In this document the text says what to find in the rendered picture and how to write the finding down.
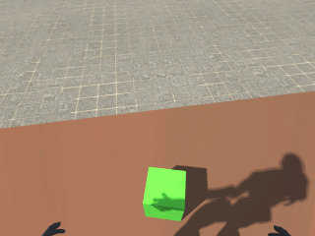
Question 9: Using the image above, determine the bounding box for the carton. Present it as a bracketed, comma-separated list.
[143, 167, 186, 221]

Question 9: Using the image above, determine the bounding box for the right robot hand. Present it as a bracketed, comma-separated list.
[268, 225, 290, 236]

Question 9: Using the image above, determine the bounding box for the left robot hand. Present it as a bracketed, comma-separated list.
[41, 222, 66, 236]

